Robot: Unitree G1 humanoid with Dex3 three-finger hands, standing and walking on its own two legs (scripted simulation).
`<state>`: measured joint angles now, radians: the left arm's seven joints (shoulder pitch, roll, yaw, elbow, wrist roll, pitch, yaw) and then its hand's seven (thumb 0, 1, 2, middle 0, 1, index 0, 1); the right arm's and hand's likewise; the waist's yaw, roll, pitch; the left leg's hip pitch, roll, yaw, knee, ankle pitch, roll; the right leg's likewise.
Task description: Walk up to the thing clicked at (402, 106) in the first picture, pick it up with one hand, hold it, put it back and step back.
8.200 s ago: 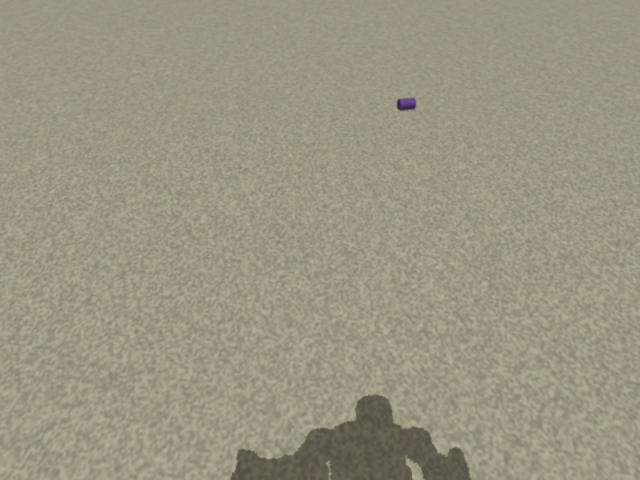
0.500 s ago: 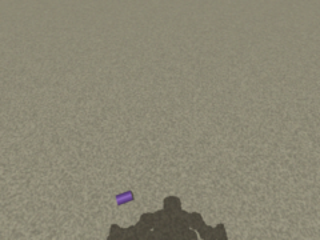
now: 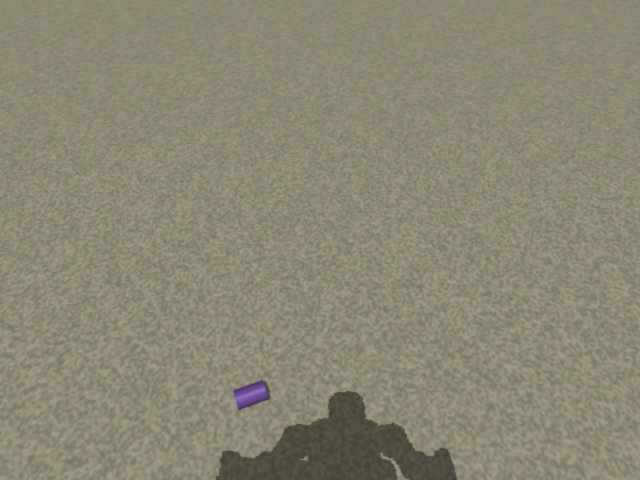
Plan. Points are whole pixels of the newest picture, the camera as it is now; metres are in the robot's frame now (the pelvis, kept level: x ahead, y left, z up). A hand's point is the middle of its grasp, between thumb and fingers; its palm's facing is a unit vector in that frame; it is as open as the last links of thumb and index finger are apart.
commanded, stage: stand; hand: left
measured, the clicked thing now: (251, 394) +0.48 +0.23 -0.75
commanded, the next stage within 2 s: walk up in 0.82 s
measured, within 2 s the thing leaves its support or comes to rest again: neither
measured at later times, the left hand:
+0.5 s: hand out of the picture +0.07 +0.25 -0.16, palm faces -0.02 -0.94 -0.34, open 7.4 cm
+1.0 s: hand out of the picture +0.06 +0.29 -0.16, palm faces +0.03 -0.93 -0.37, open 7.4 cm
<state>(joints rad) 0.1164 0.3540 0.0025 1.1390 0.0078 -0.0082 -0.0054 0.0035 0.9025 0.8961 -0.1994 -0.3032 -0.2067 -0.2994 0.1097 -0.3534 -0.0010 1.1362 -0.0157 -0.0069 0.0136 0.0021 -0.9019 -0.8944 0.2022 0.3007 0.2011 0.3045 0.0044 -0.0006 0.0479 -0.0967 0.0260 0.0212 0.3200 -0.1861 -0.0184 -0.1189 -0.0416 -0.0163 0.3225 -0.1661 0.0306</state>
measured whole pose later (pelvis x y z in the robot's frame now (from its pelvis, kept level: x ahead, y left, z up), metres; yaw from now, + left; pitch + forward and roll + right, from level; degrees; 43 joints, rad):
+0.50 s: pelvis +0.00 +0.00 +0.00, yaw +0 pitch -2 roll +0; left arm 0.12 0.35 0.00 1.13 0.01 -0.01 0.00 0.00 0.90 0.90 -0.20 -0.30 -0.21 -0.30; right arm 0.11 -0.36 0.00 1.13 -0.02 0.00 0.01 0.00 -0.90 -0.89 0.20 0.30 0.20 0.30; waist 0.00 0.00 0.05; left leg -0.10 0.03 0.02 0.33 -0.19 -0.02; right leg -0.11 -0.04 -0.01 0.32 -0.17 0.03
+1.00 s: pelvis +0.02 +0.02 -0.01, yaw +1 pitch -2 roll -2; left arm 0.23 0.37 0.06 1.03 0.03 -0.04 -0.02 0.00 0.90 0.90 -0.20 -0.30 -0.21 -0.30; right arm 0.20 -0.41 -0.06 1.03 -0.05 0.02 0.06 0.00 -0.90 -0.89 0.20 0.30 0.20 0.30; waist 0.02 0.04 0.04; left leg -0.25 0.03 0.00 0.68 -0.45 0.04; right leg -0.14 -0.03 -0.02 0.43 -0.26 0.00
